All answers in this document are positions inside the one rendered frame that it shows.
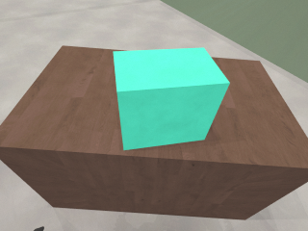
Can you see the pedestal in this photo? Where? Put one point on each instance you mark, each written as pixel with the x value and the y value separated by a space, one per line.
pixel 63 138

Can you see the carton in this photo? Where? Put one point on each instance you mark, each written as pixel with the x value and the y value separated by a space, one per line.
pixel 167 96

